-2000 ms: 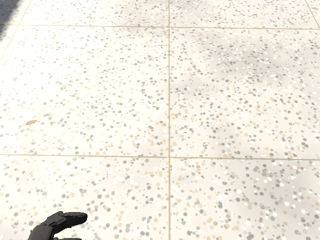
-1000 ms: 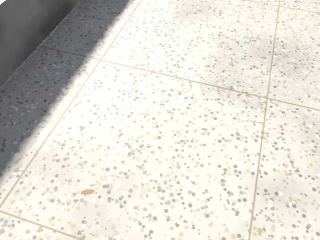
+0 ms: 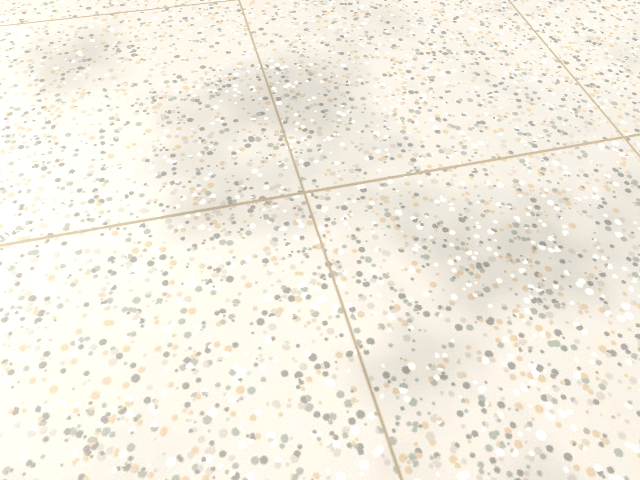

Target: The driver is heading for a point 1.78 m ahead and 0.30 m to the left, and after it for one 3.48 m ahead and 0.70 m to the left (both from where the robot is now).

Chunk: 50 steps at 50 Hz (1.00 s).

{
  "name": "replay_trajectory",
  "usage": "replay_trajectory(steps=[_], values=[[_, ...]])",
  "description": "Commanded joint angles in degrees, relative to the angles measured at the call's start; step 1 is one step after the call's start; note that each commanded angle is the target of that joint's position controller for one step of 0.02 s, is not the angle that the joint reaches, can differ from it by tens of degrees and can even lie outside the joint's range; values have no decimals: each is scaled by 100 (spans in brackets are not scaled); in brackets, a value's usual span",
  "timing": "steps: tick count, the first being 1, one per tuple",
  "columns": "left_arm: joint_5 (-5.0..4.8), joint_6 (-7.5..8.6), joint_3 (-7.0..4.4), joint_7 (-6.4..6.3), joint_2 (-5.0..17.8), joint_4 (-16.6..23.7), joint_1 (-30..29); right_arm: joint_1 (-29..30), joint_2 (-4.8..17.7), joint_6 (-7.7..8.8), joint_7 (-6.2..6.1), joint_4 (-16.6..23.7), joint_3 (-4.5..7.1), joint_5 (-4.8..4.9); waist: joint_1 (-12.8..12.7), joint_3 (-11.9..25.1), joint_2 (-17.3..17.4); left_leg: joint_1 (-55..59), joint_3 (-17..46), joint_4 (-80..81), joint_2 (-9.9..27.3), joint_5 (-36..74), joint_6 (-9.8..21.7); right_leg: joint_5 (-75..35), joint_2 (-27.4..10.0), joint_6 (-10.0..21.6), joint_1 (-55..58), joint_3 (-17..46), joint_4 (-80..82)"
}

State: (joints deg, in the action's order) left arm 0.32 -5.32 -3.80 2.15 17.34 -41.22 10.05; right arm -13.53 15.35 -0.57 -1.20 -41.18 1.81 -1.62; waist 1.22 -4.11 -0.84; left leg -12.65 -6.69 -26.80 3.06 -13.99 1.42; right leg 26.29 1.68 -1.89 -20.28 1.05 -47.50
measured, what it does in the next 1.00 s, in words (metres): walks ahead: right foot, then left foot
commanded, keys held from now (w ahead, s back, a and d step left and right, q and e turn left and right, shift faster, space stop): no key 0.38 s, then w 0.62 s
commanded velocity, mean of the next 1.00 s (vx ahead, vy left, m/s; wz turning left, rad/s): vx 0.20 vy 0.00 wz -0.09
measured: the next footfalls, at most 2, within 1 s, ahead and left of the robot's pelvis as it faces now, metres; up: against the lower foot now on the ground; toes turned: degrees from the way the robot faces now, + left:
right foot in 0.08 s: +0.02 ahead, -0.11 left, +0.00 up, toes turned -1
left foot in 0.44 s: +0.01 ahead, +0.09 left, +0.00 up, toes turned -4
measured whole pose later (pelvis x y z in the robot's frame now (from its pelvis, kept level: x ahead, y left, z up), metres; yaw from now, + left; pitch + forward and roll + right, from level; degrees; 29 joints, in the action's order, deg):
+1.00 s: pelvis +0.14 -0.07 +0.00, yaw -3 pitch +1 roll +0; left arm 0.8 4.7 -1.1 0.2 12.0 -56.8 26.1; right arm -7.7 14.8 1.6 2.8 -50.2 2.6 -2.2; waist -2.2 -1.0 2.3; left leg -34.6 -1.9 -51.0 4.5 -8.7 1.6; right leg 13.5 4.2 4.5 2.2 -1.8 -10.6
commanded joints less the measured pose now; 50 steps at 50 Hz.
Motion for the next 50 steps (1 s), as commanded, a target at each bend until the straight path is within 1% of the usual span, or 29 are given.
replay_trajectory(steps=[1, 3, 4, 5, 6, 8, 10, 11, 14, 19, 21, 22, 23, 24, 25, 26, 27, 29, 33, 35, 36, 37, 38, 39, 40, 41, 43, 46, 50], values=[[-25, 112, -19, -52, 302, 368, 101, -44, 1052, 17, 57, 206, 293, 14, -9, 698, 1236, 551, 1000, 322, 1243, 2835, 1008, -100, 139, 183, 400, -349, 979], [55, 224, 28, -107, 261, 232, 401, 7, 1031, -49, 74, 127, 286, 104, -276, 666, 925, 102, 790, -124, 1057, 2291, 619, -1439, 130, 329, 1298, -340, 2728], [160, 312, 2, -151, 534, 233, 415, -251, 778, -60, 93, 98, 225, 85, -196, 793, 137, -491, 511, -736, 753, 1220, 233, -1691, -562, 423, 1957, 654, 3283], [121, 375, -81, -172, 1162, 438, 179, -410, 187, -75, 134, 354, 58, 39, 53, 734, -1404, -1518, -27, -1586, -95, -1702, -205, -3809, -2212, 970, 2149, 2465, 3234], [85, 418, -78, -220, 987, 285, 496, -2, 508, -211, 28, 266, 112, 72, -445, 757, -1026, -1057, 662, -2113, -46, -2090, -211, -4015, -2311, 1608, 1312, 2189, 3064], [87, 427, 125, -242, 437, 245, -169, -61, 631, -279, 63, 94, 173, 153, -43, 261, -757, -995, 828, -2274, -37, -1436, -185, -3304, -1614, 1404, 966, 1434, 3240], [66, 451, 165, -313, 378, 208, -286, -293, 707, -269, 92, -123, 220, 51, 29, 306, -900, -923, 713, -2292, -126, -1030, -223, -3800, -1232, 1224, 1174, 1030, 3151], [53, 464, 190, -319, 338, 155, -196, -376, 655, -264, 100, -212, 208, 38, 20, 446, -758, -830, 706, -2283, -168, -996, -252, -4049, -1200, 1226, 1292, 938, 3079], [52, 505, 218, -324, 311, -14, -63, -271, 413, -276, 89, -302, 133, 85, -67, 486, -620, -620, 715, -1700, -181, -988, -305, -3765, -1194, 1242, 1389, 914, 3025], [77, 493, 214, -351, 353, -278, -57, -296, 347, -245, -25, -531, 89, 128, -100, 442, -624, -12, 639, -307, -316, -662, -215, -2927, -1170, 1235, 1193, 1215, 2893], [6, 468, 200, -358, 366, -393, 22, -578, 312, -133, -36, -728, 53, 12, 15, 618, -411, 885, 589, 458, -316, -85, -85, -559, -952, 1002, 693, 1315, 3008], [26, 448, 186, -337, 361, -412, 56, -672, 464, -59, -37, -758, 77, -64, 19, 493, -277, 1087, 896, 368, -79, -724, 69, 560, -791, 934, 198, 1363, 2951], [37, 428, 193, -299, 280, -336, -77, -648, 737, -26, -14, -764, 132, -51, 9, 118, 141, 813, 1423, 607, 162, -1895, 340, 1032, -413, 856, -356, 1033, 2738], [71, 424, 189, -259, 285, -237, -421, -823, 868, -17, 26, -866, 195, 37, 186, -312, 695, 409, 2109, 1155, 480, -2914, 649, 835, 13, 757, -694, 512, 2108], [107, 471, 193, -205, 194, -147, -633, -1081, 938, 11, 46, -981, 226, 52, 310, -469, 1277, 356, 2973, 1877, 1066, -3500, 957, 186, 263, 666, -827, -14, 1157], [162, 533, 185, -173, 190, -118, -672, -993, 911, 36, 52, -1016, 244, 16, 266, -716, 1407, 221, 3389, 2211, 1488, -3369, 1157, -197, 135, 629, -947, -214, 619], [161, 587, 133, -146, 306, -130, -642, -927, 825, 73, 54, -996, 235, -15, 221, -663, 1195, 297, 3427, 2326, 1546, -3009, 1213, -120, -28, 620, -1093, -90, 230], [156, 702, 132, -61, 236, -221, -399, -721, 813, 182, 68, -981, 252, 14, 42, -414, 891, 657, 2925, 2176, 1327, -2095, 1131, -169, -187, 617, -1075, -64, 290], [117, 778, 152, -9, 45, -355, -240, -601, 766, 273, 112, -1092, 292, 82, -47, -133, 980, 245, 1833, 1766, 754, -1042, 892, -664, 40, 598, 319, -537, 1520], [107, 796, 103, -80, 81, -665, 470, -544, 757, 259, 124, -1119, 315, 102, -362, -28, 667, -595, 1559, 1132, 571, -1070, 772, -1186, 229, 586, 1737, -690, 2281], [118, 840, 30, -146, 282, -872, 1087, -494, 625, 290, 119, -1079, 278, 67, -615, 186, 299, -1202, 1335, 446, 390, -1040, 649, -917, -40, 624, 2659, -256, 2453], [201, 893, -101, -228, 840, -964, 1819, -255, 138, 331, 167, -828, 133, 92, -956, 513, -1007, -2109, 646, -1455, -236, -1235, 366, 852, -1494, 948, 3384, 1882, 3447], [145, 874, -222, -218, 1319, -1128, 2240, -62, 288, 348, 168, -638, 173, 63, -982, 324, -1455, -2926, 598, -2684, -651, -1844, 382, 2013, -2398, 1514, 3018, 3796, 4215], [150, 860, -134, -212, 971, -1039, 1697, 19, 559, 332, 184, -653, 242, -10, -612, -204, -629, -3103, 1015, -3337, -195, -1463, 503, 1976, -2346, 1611, 2473, 3479, 4134], [121, 897, -47, -181, 641, -892, 1202, -31, 489, 359, 260, -732, 230, 12, -366, -361, -335, -2978, 1064, -3369, -7, -888, 517, 1384, -2032, 1498, 2092, 2914, 4118], [115, 944, 2, -174, 478, -838, 971, -125, 413, 386, 308, -805, 215, 35, -215, -306, -296, -2778, 999, -3257, 127, -486, 458, 617, -1750, 1359, 1969, 2345, 4199], [95, 1036, 76, -198, 295, -926, 1023, -93, 364, 352, 367, -879, 198, -66, -159, -119, -332, -2560, 789, -3171, 201, 5, 284, -886, -1398, 1244, 2010, 1535, 4226], [37, 1091, 105, -209, 259, -1218, 1506, 342, 251, 292, 401, -736, 159, -70, -194, -69, -328, -2823, 555, -2990, 199, 351, 75, -2552, -1293, 1310, 2231, 948, 4111], [43, 1077, 148, -224, 215, -1425, 1745, 1321, 87, 276, 413, -376, 50, -42, -345, -259, -348, -2746, 290, -1899, 95, 858, -73, -3435, -1151, 1321, 2036, 464, 4082]])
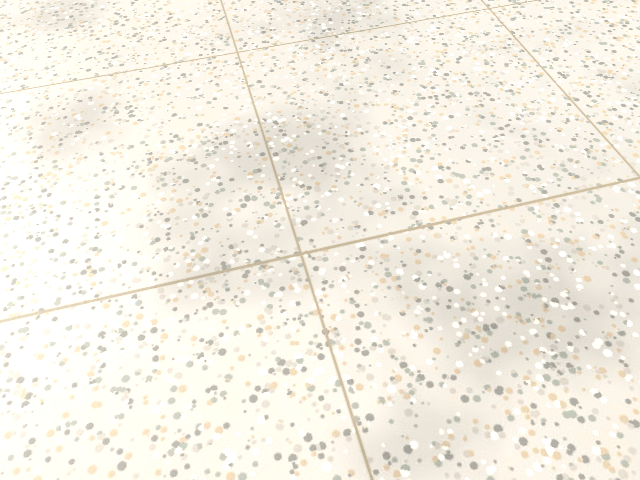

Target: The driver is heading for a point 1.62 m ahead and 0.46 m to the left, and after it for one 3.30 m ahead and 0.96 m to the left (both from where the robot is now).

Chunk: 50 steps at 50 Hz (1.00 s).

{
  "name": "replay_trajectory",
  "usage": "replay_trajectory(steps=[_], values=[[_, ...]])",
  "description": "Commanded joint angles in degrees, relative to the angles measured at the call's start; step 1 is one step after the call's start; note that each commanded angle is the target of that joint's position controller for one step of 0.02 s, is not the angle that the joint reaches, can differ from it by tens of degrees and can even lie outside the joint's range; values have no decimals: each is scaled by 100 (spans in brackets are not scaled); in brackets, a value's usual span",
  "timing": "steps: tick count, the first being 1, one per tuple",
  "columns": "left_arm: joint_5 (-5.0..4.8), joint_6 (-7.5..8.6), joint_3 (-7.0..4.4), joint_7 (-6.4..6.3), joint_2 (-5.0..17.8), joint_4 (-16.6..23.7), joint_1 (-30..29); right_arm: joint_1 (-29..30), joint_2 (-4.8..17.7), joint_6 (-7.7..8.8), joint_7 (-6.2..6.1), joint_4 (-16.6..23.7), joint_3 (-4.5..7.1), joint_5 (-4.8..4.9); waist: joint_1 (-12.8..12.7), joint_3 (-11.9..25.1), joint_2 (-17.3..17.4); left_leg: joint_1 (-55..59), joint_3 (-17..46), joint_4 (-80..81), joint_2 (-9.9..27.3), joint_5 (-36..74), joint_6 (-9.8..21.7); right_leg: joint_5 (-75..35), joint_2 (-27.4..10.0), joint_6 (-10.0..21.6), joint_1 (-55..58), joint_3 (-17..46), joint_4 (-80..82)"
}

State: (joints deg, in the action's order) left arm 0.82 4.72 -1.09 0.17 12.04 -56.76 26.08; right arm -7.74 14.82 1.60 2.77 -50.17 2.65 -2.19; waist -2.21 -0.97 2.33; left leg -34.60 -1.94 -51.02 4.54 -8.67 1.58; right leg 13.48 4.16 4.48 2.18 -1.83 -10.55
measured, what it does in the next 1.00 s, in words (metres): walks ahead: left foot, then right foot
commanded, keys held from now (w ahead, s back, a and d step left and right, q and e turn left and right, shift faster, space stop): w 0.90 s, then w+q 0.10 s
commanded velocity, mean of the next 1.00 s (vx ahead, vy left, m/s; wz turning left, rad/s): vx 0.49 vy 0.00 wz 0.01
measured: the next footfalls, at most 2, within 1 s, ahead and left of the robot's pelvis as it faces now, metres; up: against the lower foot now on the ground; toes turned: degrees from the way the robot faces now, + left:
left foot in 0.20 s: +0.29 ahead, +0.11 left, +0.00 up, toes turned +4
right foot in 0.76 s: +0.59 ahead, -0.07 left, +0.00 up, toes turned -4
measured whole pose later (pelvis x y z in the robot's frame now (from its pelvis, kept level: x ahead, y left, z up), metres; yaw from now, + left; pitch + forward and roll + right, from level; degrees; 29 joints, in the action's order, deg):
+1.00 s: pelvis +0.56 -0.01 +0.00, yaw +2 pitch -1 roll -1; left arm 1.0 5.4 -2.9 0.1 12.0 -58.8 19.3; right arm -13.0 13.4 2.3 1.4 -55.0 3.2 -1.7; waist 0.1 -2.7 2.2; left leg -32.5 1.8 -60.9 4.4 -12.3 3.3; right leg 10.0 4.0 5.6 -6.6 -6.6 -17.0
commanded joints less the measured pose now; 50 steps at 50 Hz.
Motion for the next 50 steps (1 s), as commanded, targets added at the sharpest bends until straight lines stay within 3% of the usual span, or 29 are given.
replay_trajectory(steps=[1, 4, 6, 8, 9, 10, 11, 12, 13, 14, 15, 16, 19, 22, 27, 32, 35, 36, 37, 38, 39, 40, 41, 42, 43, 44, 45, 47, 50], values=[[-1, 77, -122, -30, 762, 85, 191, 942, 111, 60, 17, 594, -60, 35, -43, -605, -695, -375, -245, 848, -104, 461, -71, -2282, -1393, 674, -272, 677, 393], [9, 80, -133, -55, 845, -53, 294, 1227, 167, 62, -13, 726, -73, 72, -54, -658, -719, 73, -329, 1502, -233, 605, 109, -2699, -1547, 643, -146, 616, 355], [12, 74, -143, -78, 894, -110, 196, 1094, 248, 84, -62, 720, -40, 72, 94, -592, -675, 444, -349, 1737, -348, 452, 311, -3537, -1658, 569, 90, 536, 60], [36, 51, -174, -98, 1004, -140, 35, 240, 418, 133, -154, 459, 58, 62, 497, -89, -702, 1476, -420, 1917, -661, 71, 532, -5124, -1605, 409, 278, 363, -1067], [31, 15, -178, -95, 1016, -140, -31, -704, 524, 178, -213, 129, 133, 41, 887, 405, -567, 2565, -490, 2264, -798, 165, 661, -5175, -1412, 307, 48, 189, -2180], [7, 12, -132, -82, 885, -56, 22, -1644, 860, 223, -288, -109, 247, -81, 1188, 972, -281, 3990, 368, 2357, 5, -397, 888, -3649, -1171, 227, -1000, 60, -3703], [-157, 3, -4, -16, 176, 69, 677, -2057, 1461, 224, -303, -152, 388, -192, 847, 1732, 1035, 5467, 3299, 2833, 1795, -1310, 1608, 421, -154, -41, -2976, -187, -6018], [-28, 3, -152, -29, 714, 4, 450, -1693, 1250, 164, -230, -143, 362, 85, 825, 1662, 566, 5055, 4407, 3639, 1821, -1626, 1713, 1388, -29, 68, -3539, 593, -6683], [-6, 9, -209, -21, 817, 175, -52, -983, 949, 164, -224, -46, 286, 159, 513, 665, 317, 4196, 3368, 3705, 1632, -1739, 1547, 858, -418, 119, -3837, 602, -6670], [10, 45, -184, 6, 737, 235, -369, -643, 563, 213, -198, -3, 192, 152, 431, 226, -20, 3441, 2694, 3912, 1386, -1201, 1428, 460, -634, 131, -3706, 555, -6343], [32, 16, -182, 23, 618, 224, -448, -536, 403, 263, -206, -49, 143, 134, 262, 6, -32, 2958, 2171, 4042, 1116, -694, 1249, 301, -802, 118, -3458, 531, -6018], [114, -60, -167, 52, 538, 204, -368, -540, 262, 304, -225, -145, 95, 141, 99, -67, 44, 2570, 1770, 4146, 909, -263, 1122, 243, -902, 58, -3150, 519, -5763], [152, -214, -150, 134, 353, 208, -458, -944, 297, 439, -223, -383, 89, 157, -8, -85, 14, 2368, 1236, 4322, 758, 521, 1146, 86, -962, -82, -3085, 359, -5397], [151, -274, -155, 164, 403, 471, -1249, -1270, 384, 455, -229, -524, 96, 167, 106, -358, -12, 2521, 965, 4589, 653, 478, 1136, -516, -1108, -247, -3755, 198, -4763], [78, -236, -85, 185, 292, 825, -2352, -1776, 356, 437, -250, -704, 50, 175, 396, -476, 27, 2967, 554, 4535, 470, 1290, 966, -1368, -983, -365, -3890, -83, -3247], [65, -193, -70, 160, 340, 1086, -3029, -2224, 380, 392, -328, -915, 36, 99, 598, -539, 108, 3881, 500, 4193, 703, 2178, 988, -1220, -771, -201, -3912, -218, -2453], [59, -121, -123, 128, 437, 1089, -2797, -2065, 483, 362, -384, -953, 63, 60, 367, -428, 182, 4188, 401, 3605, 825, 3507, 880, -578, -535, 56, -3313, -296, -2071], [63, -90, -173, 90, 517, 950, -2337, -1977, 541, 353, -390, -953, 79, 55, 161, -189, 229, 4170, 334, 3068, 791, 4295, 802, -375, -342, 168, -2680, -364, -1939], [88, -39, -244, 40, 614, 656, -1462, -1878, 557, 331, -376, -950, 80, 79, -219, 253, 111, 3977, 164, 2092, 619, 4543, 698, -547, -171, 314, -1638, -458, -1561], [204, 19, -358, -29, 908, 364, -428, -1810, 466, 342, -362, -851, 40, 128, -599, 863, -72, 2991, 27, 774, 408, 3415, 590, -501, -732, 558, -96, 135, -1539], [330, 12, -539, -74, 1561, 284, 309, -2308, -97, 353, -286, -647, -86, 372, -527, 1786, -1297, 933, -393, -1521, -457, 383, 268, 160, -2533, 1280, 1751, 2791, -1294], [127, -73, -520, -5, 1411, 272, 61, -2225, 313, 345, -305, -731, 52, 252, -441, 1858, -1033, 180, 329, -2389, -833, -2081, 343, 49, -2819, 1458, 1617, 4091, -613], [8, -92, -458, 13, 1172, 345, -618, -1734, 414, 331, -306, -598, 114, 187, -152, 868, -689, -189, 540, -2486, -446, -1596, 396, 221, -2560, 1276, 785, 3110, -542], [-1, -58, -361, 37, 783, 414, -1031, -1432, 307, 364, -276, -524, 86, 163, -33, 332, -444, -117, 519, -2182, -233, -1159, 396, -86, -2321, 1121, -18, 2450, -300], [9, -18, -301, 33, 571, 391, -1206, -1329, 196, 334, -257, -527, 89, 134, 142, 28, -440, 92, 482, -1831, -62, -934, 382, -363, -2029, 899, -556, 1930, -112], [-13, 16, -247, 12, 405, 308, -1237, -1389, 126, 255, -228, -536, 82, 37, 309, -99, -555, 376, 462, -1552, 42, -812, 314, -652, -1791, 734, -972, 1537, 24], [-3, 58, -222, 2, 347, 239, -1152, -1478, 20, 180, -184, -583, 68, 1, 383, -71, -604, 573, 413, -1441, 52, -733, 254, -880, -1686, 693, -1131, 1303, 97], [-1, 156, -253, -14, 493, 110, -864, -1402, -40, 79, -130, -557, 72, 16, 438, -93, -554, 458, 381, -1340, 27, -546, 180, -1319, -1654, 703, -1161, 928, 223], [22, 205, -262, -31, 575, 13, -579, -711, 13, 7, -101, -314, 82, 50, 345, -357, -532, -146, 412, -861, 87, 89, 101, -1370, -1592, 602, -1069, 465, 461]])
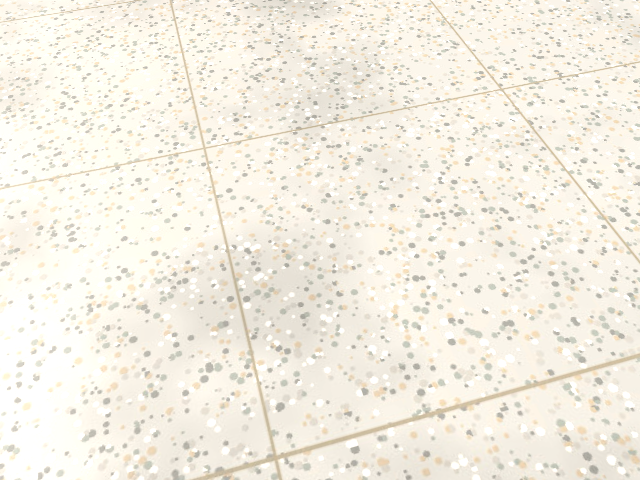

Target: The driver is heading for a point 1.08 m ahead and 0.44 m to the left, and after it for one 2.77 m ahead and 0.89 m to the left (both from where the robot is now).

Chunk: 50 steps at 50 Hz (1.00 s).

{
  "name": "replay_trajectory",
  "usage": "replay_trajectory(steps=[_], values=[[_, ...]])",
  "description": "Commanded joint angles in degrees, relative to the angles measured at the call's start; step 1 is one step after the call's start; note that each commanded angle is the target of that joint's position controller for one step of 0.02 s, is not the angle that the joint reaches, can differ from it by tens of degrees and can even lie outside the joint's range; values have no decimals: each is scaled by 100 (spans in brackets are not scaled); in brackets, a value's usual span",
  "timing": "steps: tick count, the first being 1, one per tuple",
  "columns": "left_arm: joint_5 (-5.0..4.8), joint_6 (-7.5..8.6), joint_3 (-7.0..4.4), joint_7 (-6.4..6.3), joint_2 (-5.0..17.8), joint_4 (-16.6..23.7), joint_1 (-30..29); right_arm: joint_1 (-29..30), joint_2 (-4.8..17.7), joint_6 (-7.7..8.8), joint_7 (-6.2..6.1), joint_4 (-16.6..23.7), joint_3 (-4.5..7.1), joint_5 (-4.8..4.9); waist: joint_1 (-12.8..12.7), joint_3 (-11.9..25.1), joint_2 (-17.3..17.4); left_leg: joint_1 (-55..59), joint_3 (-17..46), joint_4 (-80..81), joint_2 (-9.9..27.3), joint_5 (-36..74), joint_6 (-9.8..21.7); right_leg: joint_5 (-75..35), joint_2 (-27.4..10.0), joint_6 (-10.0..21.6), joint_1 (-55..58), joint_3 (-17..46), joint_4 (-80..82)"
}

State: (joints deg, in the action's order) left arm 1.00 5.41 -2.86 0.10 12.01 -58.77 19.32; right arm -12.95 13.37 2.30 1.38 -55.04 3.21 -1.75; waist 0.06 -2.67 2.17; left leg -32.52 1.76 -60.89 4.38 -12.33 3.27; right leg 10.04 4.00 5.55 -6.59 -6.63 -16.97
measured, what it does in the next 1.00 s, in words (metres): walks ahead, turning left: left foot, then right foot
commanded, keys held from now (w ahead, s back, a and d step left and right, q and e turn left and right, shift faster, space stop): w+q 1.00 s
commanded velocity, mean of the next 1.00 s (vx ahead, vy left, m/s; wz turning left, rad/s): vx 0.50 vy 0.00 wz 0.51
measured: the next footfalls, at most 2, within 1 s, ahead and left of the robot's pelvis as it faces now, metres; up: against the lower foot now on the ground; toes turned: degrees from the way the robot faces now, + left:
left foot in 0.30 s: +0.31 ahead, +0.12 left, +0.00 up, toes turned +14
right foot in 0.84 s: +0.67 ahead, +0.06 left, +0.00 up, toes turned +29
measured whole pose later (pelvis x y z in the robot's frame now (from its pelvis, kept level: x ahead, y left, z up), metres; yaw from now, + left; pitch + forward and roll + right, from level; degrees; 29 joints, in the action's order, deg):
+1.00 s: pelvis +0.55 +0.11 -0.01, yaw +33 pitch +1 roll -1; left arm 2.0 3.8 -2.1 -0.5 14.3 -44.2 9.6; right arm -18.2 17.5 1.5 1.0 -48.4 4.5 -1.5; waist 2.2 -2.6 2.4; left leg -22.6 2.9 -65.7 -2.5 -20.5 4.2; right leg 10.5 0.5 1.9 -16.8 -4.5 -26.5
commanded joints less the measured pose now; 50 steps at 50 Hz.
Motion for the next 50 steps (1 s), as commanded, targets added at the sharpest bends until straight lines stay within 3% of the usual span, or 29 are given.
replay_trajectory(steps=[1, 6, 10, 13, 14, 15, 16, 17, 18, 19, 20, 21, 23, 26, 32, 37, 39, 41, 42, 43, 44, 45, 46, 47, 49, 50], values=[[6, 138, -70, -28, 547, 197, 175, 38, 166, -63, 45, 257, 23, 19, 73, -243, -519, -490, 32, 372, 90, 671, -83, -1125, -1540, 450, -126, 801, 1131], [-7, 158, -25, -91, 538, 111, 495, 995, 17, -15, 95, 614, -90, 38, -157, -355, -535, -363, -439, 1865, -31, 1447, -25, -1850, -1524, 292, 286, 155, 1126], [31, 96, -40, -190, 623, -35, 820, 1405, 69, 8, 114, 864, -98, 4, -240, -400, -527, -382, -769, 2490, -184, 976, 237, -2899, -1772, 258, 1191, -131, 660], [64, 13, -92, -251, 827, -7, 665, 864, 218, 13, 68, 771, -6, -19, 76, 14, -733, 469, -1106, 2648, -679, 124, 594, -5306, -1853, 172, 1534, -426, -584], [77, -42, -117, -249, 903, 23, 621, 341, 328, 29, 54, 621, 63, -24, 282, 323, -758, 1026, -1166, 2785, -888, -69, 743, -5622, -1847, 152, 1507, -500, -1443], [49, -87, -132, -234, 960, 94, 549, -461, 505, 67, 33, 382, 166, -72, 642, 751, -650, 2134, -1006, 3218, -968, 100, 943, -5059, -1765, 44, 1000, -607, -2655], [14, -75, -98, -197, 851, 319, 456, -1287, 1013, 78, -40, 240, 344, -150, 990, 1343, -124, 3551, 417, 3422, 74, -349, 1338, -3101, -1580, -122, -289, -661, -4464], [-106, -8, -56, -58, 428, 712, 511, -1065, 1471, -5, -68, 379, 470, -30, 582, 1781, 1404, 5070, 3787, 4215, 1596, -168, 2305, 1928, -84, -470, -2821, -270, -6658], [-11, 58, -117, -30, 839, 849, -132, -996, 1396, -80, -76, 368, 447, 91, 668, 1503, 226, 4915, 3594, 4443, 1466, 101, 2188, 1625, -388, -370, -3552, 830, -6805], [-67, 139, -84, -2, 729, 989, -450, -658, 1160, -80, -118, 385, 387, 108, 520, 863, -23, 4260, 2821, 4503, 1370, 460, 1996, 1101, -682, -345, -3701, 892, -6465], [-70, 166, -83, -17, 700, 940, -381, -424, 848, -55, -120, 381, 315, 104, 245, 377, -483, 3451, 2313, 4640, 1127, 1158, 1730, 836, -880, -369, -3377, 865, -5859], [32, 84, -92, -29, 666, 979, -424, -257, 713, -9, -148, 393, 268, 132, 51, 208, -534, 2946, 1911, 4694, 830, 1589, 1546, 818, -1008, -447, -3054, 905, -5443], [181, -156, -74, -2, 555, 983, -240, -200, 648, 97, -162, 421, 220, 179, -153, 260, -347, 2494, 1487, 4776, 503, 2055, 1434, 813, -1040, -615, -2577, 862, -4992], [189, -320, -59, 47, 512, 1202, -622, -483, 905, 174, -150, 390, 273, 187, -125, 157, -176, 2276, 1291, 4915, 262, 2147, 1372, 422, -1035, -818, -2761, 691, -4329], [129, -339, -22, 91, 585, 1739, -1941, -1179, 944, 117, -145, 387, 283, 167, 372, 35, 78, 2879, 1489, 4817, 117, 2147, 1029, -737, -881, -898, -3341, 682, -2887], [68, -245, 53, 127, 641, 2120, -2644, -1507, 1015, 83, -213, 423, 290, 81, 592, -8, 185, 3483, 1794, 4385, 240, 2743, 989, -723, -594, -753, -3271, 696, -2018], [46, -189, 40, 117, 759, 2148, -2416, -1331, 1114, 87, -260, 509, 315, 63, 395, 20, 265, 3415, 1935, 4147, 297, 2971, 827, -520, -498, -623, -2646, 780, -1571], [25, -119, -59, 34, 1010, 1866, -1380, -951, 1261, 127, -231, 641, 348, 58, -100, 417, 250, 2965, 1872, 3317, 102, 3881, 564, -125, -200, -423, -1024, 679, -1209], [59, -41, -132, -37, 1184, 1676, -563, -832, 1241, 174, -170, 673, 340, 115, -540, 872, -54, 2559, 1608, 2223, -251, 3689, 424, -315, -410, -257, 170, 815, -858], [200, -11, -229, -148, 1620, 1654, 368, -906, 785, 230, -122, 877, 213, 184, -816, 1786, -664, 1797, 1197, 616, -605, 1930, 310, 857, -1788, 12, 1540, 2160, -743], [267, -92, -317, -142, 2029, 1705, 146, -1633, 420, 193, -135, 1026, 152, 339, -266, 2190, -2062, 131, 614, -705, -1439, -2076, 174, 1041, -3073, 630, 2414, 4806, -17], [158, -171, -260, -103, 1518, 1766, -228, -1568, 893, 92, -191, 835, 193, 114, -109, 1564, -1172, -323, 602, -1243, -838, -1680, 223, 1696, -2918, 657, 1740, 4903, 41], [102, -181, -135, -87, 1001, 1833, -589, -1167, 921, 56, -142, 830, 208, 59, -91, 801, -540, -308, 509, -1150, -615, -1101, 186, 1557, -2628, 537, 935, 3899, 143], [114, -169, -74, -67, 785, 1800, -743, -925, 809, 37, -96, 872, 187, 54, -48, 419, -335, -201, 435, -918, -437, -791, 132, 865, -2323, 417, 406, 3063, 286], [91, -104, -48, -80, 740, 1649, -620, -821, 714, -84, 18, 922, 178, -36, 44, 225, -772, 18, 322, -674, -241, -631, 39, -84, -1945, 241, -65, 2044, 482], [56, -40, -57, -58, 766, 1576, -508, -792, 668, -142, 60, 962, 167, -34, 65, 249, -857, 44, 267, -657, -231, -572, 19, -525, -1919, 251, -113, 1790, 521]])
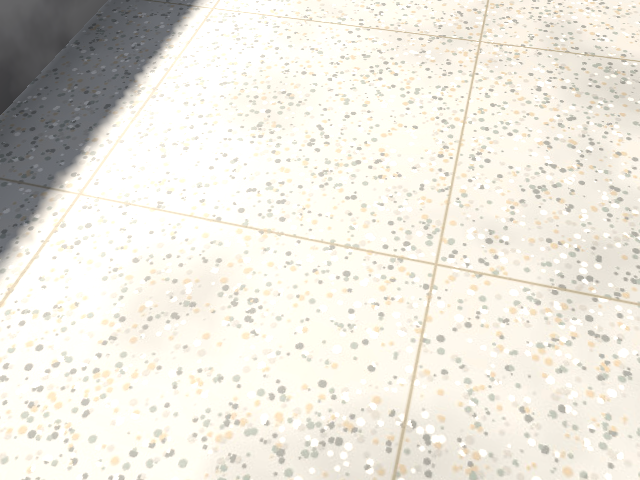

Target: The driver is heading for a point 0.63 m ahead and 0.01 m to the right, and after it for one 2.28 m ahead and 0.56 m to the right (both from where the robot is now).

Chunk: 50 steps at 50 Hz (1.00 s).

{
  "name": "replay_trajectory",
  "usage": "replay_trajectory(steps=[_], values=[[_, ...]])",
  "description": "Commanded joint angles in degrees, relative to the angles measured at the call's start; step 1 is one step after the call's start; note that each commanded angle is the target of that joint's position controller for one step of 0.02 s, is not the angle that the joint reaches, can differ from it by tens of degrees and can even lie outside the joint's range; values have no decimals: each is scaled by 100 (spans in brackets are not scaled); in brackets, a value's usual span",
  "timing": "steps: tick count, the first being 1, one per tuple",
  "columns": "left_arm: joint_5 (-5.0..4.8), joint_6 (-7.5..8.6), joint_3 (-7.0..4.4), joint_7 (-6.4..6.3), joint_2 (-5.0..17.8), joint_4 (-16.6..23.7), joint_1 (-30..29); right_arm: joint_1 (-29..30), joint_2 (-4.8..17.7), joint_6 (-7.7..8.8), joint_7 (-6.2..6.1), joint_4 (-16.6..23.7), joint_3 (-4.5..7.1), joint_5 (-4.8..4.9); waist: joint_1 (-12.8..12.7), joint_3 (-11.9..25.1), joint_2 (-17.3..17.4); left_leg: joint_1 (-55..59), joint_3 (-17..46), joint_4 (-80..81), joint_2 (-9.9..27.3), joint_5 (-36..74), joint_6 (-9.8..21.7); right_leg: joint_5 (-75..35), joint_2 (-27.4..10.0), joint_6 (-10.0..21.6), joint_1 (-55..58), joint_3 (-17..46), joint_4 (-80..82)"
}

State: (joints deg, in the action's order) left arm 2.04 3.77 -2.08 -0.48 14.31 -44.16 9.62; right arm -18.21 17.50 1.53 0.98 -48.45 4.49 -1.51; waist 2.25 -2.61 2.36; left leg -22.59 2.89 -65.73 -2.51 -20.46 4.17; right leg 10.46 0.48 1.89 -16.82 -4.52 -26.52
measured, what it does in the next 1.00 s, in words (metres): walks ahead: left foot, then right foot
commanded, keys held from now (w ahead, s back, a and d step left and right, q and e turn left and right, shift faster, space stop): w+q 0.12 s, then w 0.08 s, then no key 0.80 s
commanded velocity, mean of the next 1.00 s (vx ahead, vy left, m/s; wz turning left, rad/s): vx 0.22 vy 0.00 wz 0.21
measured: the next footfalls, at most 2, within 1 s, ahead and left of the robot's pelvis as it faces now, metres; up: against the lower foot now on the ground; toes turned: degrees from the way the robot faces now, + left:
left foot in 0.36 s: +0.31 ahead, +0.14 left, +0.00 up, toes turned +11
right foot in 0.76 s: +0.31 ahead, -0.06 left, +0.00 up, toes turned +9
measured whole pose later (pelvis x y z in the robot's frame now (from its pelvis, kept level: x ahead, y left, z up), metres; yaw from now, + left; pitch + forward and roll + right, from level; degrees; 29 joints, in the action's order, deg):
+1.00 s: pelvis +0.26 +0.05 +0.01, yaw +10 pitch -1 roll +0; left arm 0.6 0.5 -0.2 -1.9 10.1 -59.7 16.1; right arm -14.7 11.1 0.7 -1.5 -60.1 0.7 -0.4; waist 0.2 -0.9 0.0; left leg -10.3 -2.3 -20.8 -2.9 -9.3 3.3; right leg 13.1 -0.4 0.3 -8.2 -1.5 -22.7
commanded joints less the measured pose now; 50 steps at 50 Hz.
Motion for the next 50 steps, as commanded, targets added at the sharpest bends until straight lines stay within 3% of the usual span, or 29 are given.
replay_trajectory(steps=[1, 6, 10, 12, 15, 16, 17, 18, 19, 20, 21, 22, 23, 24, 25, 27, 31, 35, 37, 38, 39, 40, 41, 43, 46, 50], values=[[-79, 182, -147, 24, 550, 65, 564, -153, 220, -104, 134, 372, 28, -50, -145, 263, -857, -1045, 131, -144, 487, 323, -86, -905, -1579, 650, 946, 1382, 1526], [-98, 238, -195, 50, 609, -119, 850, 811, 104, -147, 266, 776, -51, -56, -236, 39, -746, -1797, -34, 553, 656, 1166, -228, -1409, -1537, 717, 1167, 438, 1807], [-90, 239, -197, 80, 670, -284, 1076, 1529, -115, -71, 332, 1001, -198, -50, -386, -103, -746, -1209, -356, 2169, 547, 1838, -178, -1619, -1353, 618, 1045, -138, 1858], [-108, 205, -202, 64, 745, -390, 1209, 1739, -148, -39, 324, 1047, -238, -82, -426, -209, -724, -848, -622, 2772, 418, 1741, -116, -2553, -1393, 568, 1161, -304, 1635], [-144, 97, -214, 22, 903, -586, 1402, 1476, -61, 49, 232, 942, -225, -160, -320, 58, -897, -226, -762, 3323, 81, 1361, 84, -4447, -1443, 429, 1708, -387, 743], [-164, 51, -220, -2, 960, -617, 1381, 987, 27, 108, 198, 768, -187, -197, -107, 322, -896, 325, -727, 3692, -63, 1454, 191, -4668, -1366, 347, 1780, -440, 88], [-206, 16, -199, -17, 926, -624, 1386, 306, 153, 187, 147, 507, -138, -268, 203, 712, -643, 1322, -677, 4239, -77, 2239, 287, -4204, -1168, 193, 1476, -631, -879], [-217, 30, -118, -18, 691, -429, 1482, -345, 538, 245, 71, 370, -60, -354, 385, 1438, -97, 2829, 273, 3890, 1014, 4292, 481, -1981, -943, 23, 427, -670, -2213], [-406, -26, 84, 40, -6, -309, 2231, -368, 971, 226, 5, 390, 21, -211, 53, 2569, 1091, 4548, 2351, 3488, 2975, 7337, 1648, 2850, -61, -184, -1126, -396, -4189], [-305, -168, -80, -40, 551, -494, 1875, -600, 794, 160, -84, 349, 41, 134, 295, 2828, 221, 4071, 1977, 3520, 2638, 7791, 1633, 2550, -146, -159, -979, 541, -4422], [-331, -182, -57, -20, 441, -373, 1481, -102, 562, 159, -127, 320, -53, 174, 101, 2005, 393, 3417, 1407, 3873, 2378, 7272, 1486, 2294, -286, -140, -1212, 663, -4313], [-248, -186, -22, -27, 352, -405, 1271, 325, 176, 156, -149, 326, -176, 151, -77, 1234, 175, 2615, 1075, 4200, 2059, 6469, 1207, 1999, -443, -151, -1243, 650, -3852], [-142, -242, -43, -24, 386, -457, 1205, 573, -8, 155, -179, 314, -247, 153, -238, 825, 160, 2061, 847, 4453, 1800, 5978, 976, 1731, -520, -180, -1047, 638, -3517], [-63, -334, -38, -3, 339, -564, 1444, 780, -128, 140, -204, 309, -303, 154, -439, 740, 222, 1524, 562, 4667, 1612, 5700, 843, 1505, -515, -234, -566, 590, -3262], [-43, -408, -36, 9, 263, -661, 1586, 838, -117, 159, -201, 293, -320, 114, -521, 801, 218, 1202, 378, 4751, 1517, 5654, 794, 1320, -425, -261, -161, 515, -3111], [-78, -502, -24, 7, 138, -748, 1666, 841, 13, 218, -172, 198, -299, 64, -624, 883, 218, 927, 183, 4875, 1416, 5351, 817, 1149, -339, -300, 168, 435, -2757], [-50, -630, -16, -86, 137, -765, 1146, 733, 24, 170, -146, -15, -304, 20, -449, 638, 406, 597, 296, 5198, 1301, 2835, 722, 903, -331, -276, 309, 398, -1713], [-77, -609, 9, -139, 112, -859, 913, 650, 35, 24, -178, -204, -291, 27, -369, 301, 304, 324, 664, 5334, 1299, 602, 652, 695, -260, -158, 585, 352, -755], [-37, -511, 44, -160, 107, -981, 1027, 620, -28, -22, -208, -285, -311, 77, -455, 158, -9, 64, 724, 5193, 1155, 89, 340, -4, -375, -58, 1145, 482, 302], [10, -431, 37, -173, 266, -1013, 1109, 518, -120, -20, -215, -326, -331, 73, -401, 126, -218, 33, 681, 4994, 1002, 116, 146, -168, -776, 4, 1276, 914, 625], [-65, -377, -10, -167, 558, -1023, 847, 147, -230, -36, -199, -407, -321, 133, -15, -69, -738, 247, 306, 4962, 546, 363, 9, -143, -1016, 155, 756, 1275, 681], [-130, -341, 29, -117, 335, -1075, 721, 139, -203, -60, -205, -574, -321, 117, -77, -121, -833, 980, 150, 4865, 437, 792, -41, 283, -1001, 165, 98, 1297, 884], [-138, -298, 76, -98, 188, -1107, 686, 161, -129, -64, -215, -638, -293, 104, -87, -110, -802, 1384, 196, 4777, 519, 1105, -30, 423, -883, 64, -109, 1191, 991], [-155, -273, 79, -127, 183, -1206, 713, 177, -31, -54, -224, -746, -256, 96, -116, 11, -754, 1538, 265, 4734, 632, 1350, 19, 208, -699, -35, 112, 994, 978], [-159, -277, 92, -152, 126, -1351, 839, 199, -141, -30, -244, -907, -285, 104, -181, 47, -441, 1376, 274, 4829, 666, 1399, -4, -91, -685, 7, 482, 940, 888], [-147, -291, 110, -166, 97, -1506, 901, 179, -209, -45, -280, -1117, -307, 110, -213, 6, -315, 1393, 250, 4864, 665, 1459, -45, -185, -686, 45, 555, 923, 873]])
